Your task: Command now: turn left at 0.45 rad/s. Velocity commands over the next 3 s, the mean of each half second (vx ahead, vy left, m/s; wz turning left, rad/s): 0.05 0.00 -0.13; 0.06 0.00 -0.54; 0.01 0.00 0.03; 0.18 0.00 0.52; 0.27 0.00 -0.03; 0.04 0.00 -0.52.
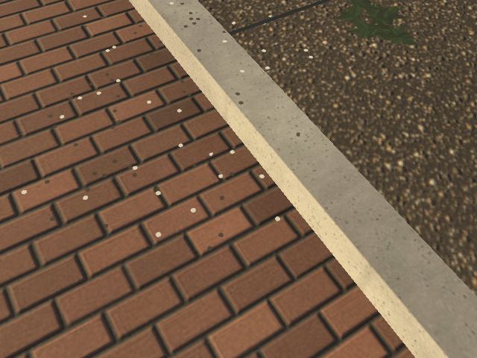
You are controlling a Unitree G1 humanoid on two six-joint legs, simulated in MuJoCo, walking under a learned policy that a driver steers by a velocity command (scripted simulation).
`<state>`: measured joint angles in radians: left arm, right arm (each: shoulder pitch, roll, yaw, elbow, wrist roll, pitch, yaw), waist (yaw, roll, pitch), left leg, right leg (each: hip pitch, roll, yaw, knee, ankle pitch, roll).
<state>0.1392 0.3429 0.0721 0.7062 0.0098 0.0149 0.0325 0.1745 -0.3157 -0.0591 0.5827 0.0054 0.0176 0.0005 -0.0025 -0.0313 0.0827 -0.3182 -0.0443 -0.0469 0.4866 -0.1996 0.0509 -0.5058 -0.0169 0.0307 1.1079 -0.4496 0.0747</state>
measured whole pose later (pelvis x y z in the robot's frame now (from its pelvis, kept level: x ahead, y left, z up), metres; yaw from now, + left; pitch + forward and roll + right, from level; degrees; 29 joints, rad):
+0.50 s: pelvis +0.04 -0.01 -0.01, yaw -7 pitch +1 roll +1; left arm 0.25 0.29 0.05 0.66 -0.01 0.01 0.03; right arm 0.25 -0.29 -0.06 0.67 -0.01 -0.05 0.00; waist -0.02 -0.01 0.01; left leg -0.25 -0.03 0.05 0.57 -0.32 0.05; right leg -0.39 0.02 0.11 0.84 -0.49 0.01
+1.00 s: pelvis +0.09 -0.07 +0.00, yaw -24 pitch +3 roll +2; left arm 0.18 0.31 0.06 0.58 0.00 0.02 0.01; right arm 0.13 -0.32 -0.06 0.68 -0.01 0.00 -0.04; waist 0.01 0.02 0.07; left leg -0.55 0.00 -0.08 1.01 -0.39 -0.09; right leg -0.36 0.07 0.11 0.48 -0.15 -0.05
